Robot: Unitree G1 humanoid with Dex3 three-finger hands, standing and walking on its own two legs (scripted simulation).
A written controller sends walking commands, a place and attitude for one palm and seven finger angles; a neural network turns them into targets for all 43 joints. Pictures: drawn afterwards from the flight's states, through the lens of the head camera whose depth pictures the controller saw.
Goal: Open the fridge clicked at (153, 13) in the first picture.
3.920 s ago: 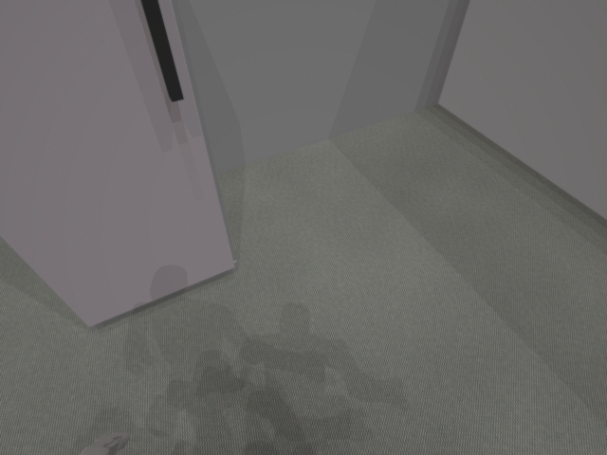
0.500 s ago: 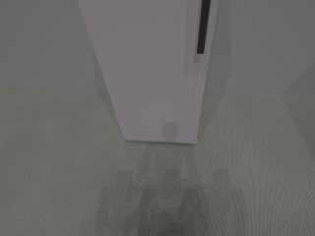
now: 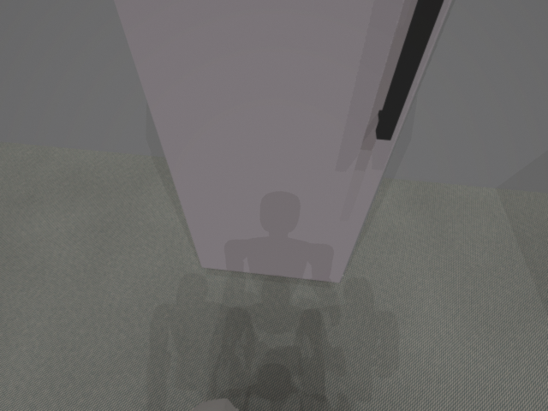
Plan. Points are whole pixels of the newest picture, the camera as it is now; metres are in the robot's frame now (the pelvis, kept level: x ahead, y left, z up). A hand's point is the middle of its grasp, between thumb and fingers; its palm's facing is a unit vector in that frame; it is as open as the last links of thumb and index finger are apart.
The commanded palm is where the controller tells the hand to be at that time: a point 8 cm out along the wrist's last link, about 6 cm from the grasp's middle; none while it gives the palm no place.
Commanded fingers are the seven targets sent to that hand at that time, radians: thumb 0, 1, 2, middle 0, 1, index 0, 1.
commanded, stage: take the last steps up to it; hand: right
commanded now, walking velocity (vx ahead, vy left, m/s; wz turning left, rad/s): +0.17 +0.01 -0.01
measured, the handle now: (420, 14) +0.60 -0.14 +0.28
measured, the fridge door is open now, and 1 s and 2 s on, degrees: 0 0 0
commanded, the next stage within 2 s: come to a stop and stand still in 0.06 s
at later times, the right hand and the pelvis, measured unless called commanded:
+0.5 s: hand out of the picture +0.11 -0.21 -0.17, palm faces +0.04 +0.98 -0.19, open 7.4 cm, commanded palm none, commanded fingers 0.00 -0.90 -0.90 0.20 0.30 0.20 0.30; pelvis +0.10 -0.02 +0.02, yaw +2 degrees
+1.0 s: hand out of the picture +0.10 -0.18 -0.16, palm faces +0.08 +0.98 -0.21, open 7.3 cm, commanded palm none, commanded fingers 0.00 -0.90 -0.90 0.20 0.30 0.20 0.30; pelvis +0.06 +0.00 +0.01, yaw +0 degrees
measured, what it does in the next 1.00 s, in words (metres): steps on the spot: right foot, then left foot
